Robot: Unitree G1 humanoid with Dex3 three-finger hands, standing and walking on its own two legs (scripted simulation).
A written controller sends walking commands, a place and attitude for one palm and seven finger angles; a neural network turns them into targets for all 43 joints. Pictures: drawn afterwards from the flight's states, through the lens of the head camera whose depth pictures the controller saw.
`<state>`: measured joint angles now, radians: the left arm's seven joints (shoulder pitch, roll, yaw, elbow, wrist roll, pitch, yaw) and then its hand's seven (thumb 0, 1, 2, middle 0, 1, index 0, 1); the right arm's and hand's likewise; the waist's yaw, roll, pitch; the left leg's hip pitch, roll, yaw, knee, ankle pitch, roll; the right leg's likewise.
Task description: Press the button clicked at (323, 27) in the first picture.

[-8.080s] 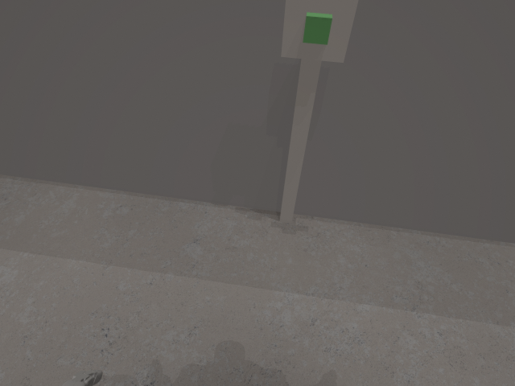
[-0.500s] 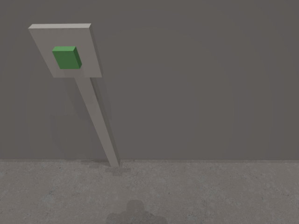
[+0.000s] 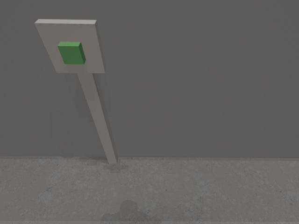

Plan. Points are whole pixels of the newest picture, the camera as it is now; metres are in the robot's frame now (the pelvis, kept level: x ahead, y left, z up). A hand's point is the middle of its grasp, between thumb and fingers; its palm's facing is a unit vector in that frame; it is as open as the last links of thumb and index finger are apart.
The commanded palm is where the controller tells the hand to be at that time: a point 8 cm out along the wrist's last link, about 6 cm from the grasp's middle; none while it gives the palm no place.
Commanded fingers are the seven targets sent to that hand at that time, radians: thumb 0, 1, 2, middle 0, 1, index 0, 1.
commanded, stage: look again from close up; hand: left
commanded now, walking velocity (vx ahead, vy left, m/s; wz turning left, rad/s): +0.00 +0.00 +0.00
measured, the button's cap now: (72, 52) +0.59 +0.29 +0.15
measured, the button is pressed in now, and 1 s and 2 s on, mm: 0 0 0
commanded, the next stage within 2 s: shuffle to correct the standing spot in 0.36 s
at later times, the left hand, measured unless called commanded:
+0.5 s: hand out of the picture -0.01 +0.21 -0.17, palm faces +0.03 -0.98 -0.20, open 7.4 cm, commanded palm none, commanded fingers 0.00 0.90 0.90 -0.20 -0.30 -0.20 -0.30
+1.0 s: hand out of the picture +0.04 +0.20 -0.19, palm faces +0.06 -0.99 -0.16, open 7.4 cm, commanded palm none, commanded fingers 0.00 0.90 0.90 -0.20 -0.30 -0.20 -0.30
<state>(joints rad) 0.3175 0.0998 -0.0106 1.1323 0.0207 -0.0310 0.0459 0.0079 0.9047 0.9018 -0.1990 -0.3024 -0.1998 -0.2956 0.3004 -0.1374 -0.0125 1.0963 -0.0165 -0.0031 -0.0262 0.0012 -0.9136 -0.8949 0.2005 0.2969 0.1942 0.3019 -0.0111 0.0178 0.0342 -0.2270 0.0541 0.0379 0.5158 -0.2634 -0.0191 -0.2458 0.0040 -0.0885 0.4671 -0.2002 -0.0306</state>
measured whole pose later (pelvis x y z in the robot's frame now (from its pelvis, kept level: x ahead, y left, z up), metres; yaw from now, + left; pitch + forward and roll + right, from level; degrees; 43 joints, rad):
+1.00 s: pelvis +0.07 +0.04 -0.01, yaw +0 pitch -1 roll -1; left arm 0.37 0.13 0.02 1.09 0.03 -0.04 0.02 0.01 0.91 0.90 -0.20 -0.30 -0.20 -0.30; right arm 0.37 -0.12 0.00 1.11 -0.02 -0.03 -0.02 0.00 -0.91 -0.89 0.20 0.30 0.19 0.30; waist 0.00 0.00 0.02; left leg -0.20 0.00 0.06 0.65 -0.42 0.05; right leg -0.21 -0.06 -0.07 0.60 -0.37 0.03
